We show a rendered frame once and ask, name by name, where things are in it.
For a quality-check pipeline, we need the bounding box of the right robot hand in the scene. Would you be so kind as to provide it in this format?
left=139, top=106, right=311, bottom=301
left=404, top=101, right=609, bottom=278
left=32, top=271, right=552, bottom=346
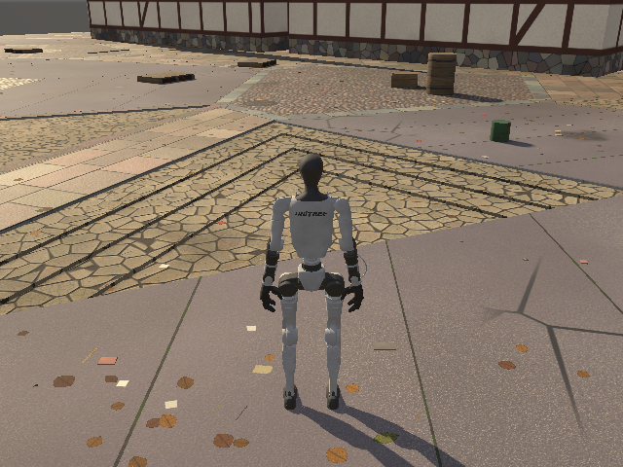
left=341, top=284, right=364, bottom=312

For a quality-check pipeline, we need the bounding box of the robot left forearm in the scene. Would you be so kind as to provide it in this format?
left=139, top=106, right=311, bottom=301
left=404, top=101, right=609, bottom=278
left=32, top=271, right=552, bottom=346
left=262, top=238, right=279, bottom=286

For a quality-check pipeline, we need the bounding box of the robot left shin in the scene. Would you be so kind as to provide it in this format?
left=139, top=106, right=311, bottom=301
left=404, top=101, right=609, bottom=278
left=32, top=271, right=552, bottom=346
left=282, top=329, right=296, bottom=396

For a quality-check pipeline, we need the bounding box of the robot left upper arm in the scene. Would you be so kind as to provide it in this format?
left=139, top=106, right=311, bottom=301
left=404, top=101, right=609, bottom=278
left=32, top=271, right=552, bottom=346
left=269, top=197, right=291, bottom=252

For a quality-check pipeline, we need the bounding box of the robot right upper arm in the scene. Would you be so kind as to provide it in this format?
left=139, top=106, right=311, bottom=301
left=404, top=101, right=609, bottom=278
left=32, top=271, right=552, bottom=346
left=332, top=197, right=354, bottom=252

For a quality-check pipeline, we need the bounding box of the robot right forearm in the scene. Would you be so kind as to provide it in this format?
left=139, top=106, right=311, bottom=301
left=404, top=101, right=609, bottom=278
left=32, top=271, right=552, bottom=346
left=344, top=237, right=362, bottom=286

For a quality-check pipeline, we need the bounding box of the left robot hand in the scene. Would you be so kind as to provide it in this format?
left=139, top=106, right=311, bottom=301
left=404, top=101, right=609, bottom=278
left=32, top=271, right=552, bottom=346
left=260, top=284, right=282, bottom=312

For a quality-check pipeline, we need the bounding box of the right robot thigh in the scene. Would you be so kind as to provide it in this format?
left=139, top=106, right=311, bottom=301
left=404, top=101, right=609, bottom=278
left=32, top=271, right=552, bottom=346
left=325, top=272, right=345, bottom=346

